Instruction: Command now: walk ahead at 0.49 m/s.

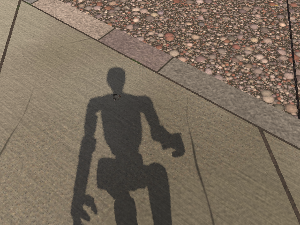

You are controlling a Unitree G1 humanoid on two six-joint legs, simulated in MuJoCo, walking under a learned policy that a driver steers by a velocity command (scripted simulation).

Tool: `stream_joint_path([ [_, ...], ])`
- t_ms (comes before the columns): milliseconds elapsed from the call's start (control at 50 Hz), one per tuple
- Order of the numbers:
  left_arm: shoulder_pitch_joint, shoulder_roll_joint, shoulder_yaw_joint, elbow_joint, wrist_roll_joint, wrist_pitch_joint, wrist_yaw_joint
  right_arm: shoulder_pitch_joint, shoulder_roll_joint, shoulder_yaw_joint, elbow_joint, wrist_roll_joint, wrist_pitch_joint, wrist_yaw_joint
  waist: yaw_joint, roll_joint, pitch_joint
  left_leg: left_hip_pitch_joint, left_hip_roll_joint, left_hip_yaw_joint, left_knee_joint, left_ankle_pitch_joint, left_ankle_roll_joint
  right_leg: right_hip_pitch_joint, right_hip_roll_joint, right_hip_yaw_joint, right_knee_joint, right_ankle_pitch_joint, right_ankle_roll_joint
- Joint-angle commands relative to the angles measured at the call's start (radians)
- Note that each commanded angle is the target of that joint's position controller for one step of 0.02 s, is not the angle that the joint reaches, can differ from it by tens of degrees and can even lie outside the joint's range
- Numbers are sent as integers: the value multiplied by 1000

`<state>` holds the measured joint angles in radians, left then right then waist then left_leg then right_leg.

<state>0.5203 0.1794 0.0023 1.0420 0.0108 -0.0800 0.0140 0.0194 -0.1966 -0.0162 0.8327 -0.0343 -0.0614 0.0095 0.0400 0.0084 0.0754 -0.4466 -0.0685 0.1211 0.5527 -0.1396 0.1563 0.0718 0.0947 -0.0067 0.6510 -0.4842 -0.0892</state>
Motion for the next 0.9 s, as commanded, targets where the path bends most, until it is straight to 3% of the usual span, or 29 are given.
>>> stream_joint_path([
  [20, 51, 122, 29, -71, 2, -6, -6, 416, -225, -77, 90, 19, 7, -3, -146, 81, -296, 720, 447, -852, -263, -275, 255, -679, -16, 80, 791, 0, -16],
  [40, -60, 153, 37, -110, 8, -9, -10, 287, -168, -63, 68, 33, 5, -1, -97, 35, -112, 544, 417, -698, -337, -380, 212, -728, -88, 79, 733, 123, -25],
  [60, -120, 153, 40, -122, 13, -13, -16, 232, -115, -51, 63, 30, -4, 4, -77, -6, -35, 408, 376, -607, -381, -292, 179, -690, -114, 70, 675, 177, -27],
  [80, -127, 135, 41, -119, 16, -6, -19, 233, -87, -41, 77, 22, -15, 5, -43, -32, -1, 322, 336, -518, -397, -163, 146, -640, -141, 74, 629, 196, -20],
  [100, -104, 108, 36, -114, 24, 8, -25, 250, -67, -33, 97, 22, -24, 0, -13, -23, -5, 257, 303, -444, -411, -89, 120, -576, -158, 72, 583, 203, -6],
  [140, -102, 68, 30, -111, 27, 26, -35, 301, -71, -30, 131, 25, -44, -2, 4, -5, -4, 218, 271, -356, -430, 31, 103, -548, -173, 49, 522, 215, 15],
  [200, -227, 79, 32, -153, 27, 39, -42, 360, -107, -34, 160, 28, -52, -1, -8, 19, 27, 229, 242, -274, -466, 86, 85, -650, -205, 11, 414, 319, 39],
  [320, -476, 73, 24, -225, 11, 39, -46, 488, -102, -21, 196, 30, -46, -6, -84, 43, 32, 363, 206, -195, -442, 290, 15, -721, -187, -50, 123, 513, 65],
  [400, -588, 75, 20, -257, 10, 35, -44, 555, -105, -16, 221, 17, -41, -17, -120, 57, 37, 508, 236, -193, -393, 396, 26, -739, -152, -70, 3, 492, 52],
  [460, -613, 87, 23, -276, 9, 24, -42, 554, -122, -20, 235, 7, -36, -27, -105, 64, 42, 594, 279, -196, -331, 518, 42, -713, -130, -71, -62, 395, 18],
  [500, -503, 105, 35, -245, 10, 14, -33, 512, -137, -23, 233, 7, -35, -32, -43, 77, -8, 583, 278, -169, -205, 765, 20, -535, -77, -91, -115, 314, -19],
  [520, -363, 122, 47, -198, 12, 6, -24, 496, -145, -25, 234, 11, -33, -30, 16, 69, -77, 562, 259, -150, -57, 832, 5, -373, -45, -102, -170, 327, -44],
  [540, -184, 162, 66, -140, 27, -5, -13, 477, -140, -21, 224, 19, -34, -28, 89, 48, -172, 422, 225, -124, 146, 696, -13, -117, -94, -49, -193, 358, -80],
  [560, -22, 264, 93, -117, 55, -10, -1, 497, -75, -4, 180, 43, -38, -21, 117, -92, -319, 139, 140, -69, 487, 274, -45, 182, -371, 285, -204, 262, -159],
  [580, -23, 278, 103, -108, 32, 6, -14, 580, -68, -14, 195, 58, -37, -16, 76, -230, -417, -103, -20, -99, 774, -376, -65, 299, -535, 695, -337, 263, -279],
  [600, -128, 225, 92, -117, 3, 13, -23, 495, -135, -32, 183, 31, -32, -20, 39, -86, -259, -193, 55, -178, 806, -301, -52, 170, -479, 583, -368, 214, -244],
  [620, -217, 167, 77, -130, -3, 7, -27, 410, -116, -31, 156, 25, -37, -14, 15, -50, -136, -198, 90, -176, 763, -217, -53, 19, -442, 449, -407, 252, -218],
  [640, -259, 122, 66, -127, 3, -1, -28, 379, -92, -30, 150, 24, -35, -11, -19, -23, -65, -160, 125, -170, 697, -170, -56, -100, -393, 351, -446, 331, -178],
  [680, -244, 72, 48, -94, 4, -14, -23, 394, -55, -27, 154, -1, -8, 2, -68, -48, -38, -72, 151, -163, 618, -141, -75, -215, -324, 226, -478, 433, -128],
  [720, -186, 88, 50, -64, 0, -29, -21, 386, -42, -28, 148, -4, 8, 13, -82, -55, -38, -72, 151, -140, 586, -119, -89, -231, -303, 174, -493, 530, -129],
  [780, -133, 120, 53, -42, 1, -34, -19, 265, -52, -30, 105, -1, 21, 20, -74, -59, 0, -171, 169, -115, 497, -17, -109, -219, -286, 109, -531, 553, -121],
  [900, -41, 110, 41, -15, 5, -38, -8, 45, -37, -15, 35, 20, 18, 26, -19, -69, 36, -190, 133, -88, 214, 167, -98, -147, -275, -25, -549, 654, -66],
])
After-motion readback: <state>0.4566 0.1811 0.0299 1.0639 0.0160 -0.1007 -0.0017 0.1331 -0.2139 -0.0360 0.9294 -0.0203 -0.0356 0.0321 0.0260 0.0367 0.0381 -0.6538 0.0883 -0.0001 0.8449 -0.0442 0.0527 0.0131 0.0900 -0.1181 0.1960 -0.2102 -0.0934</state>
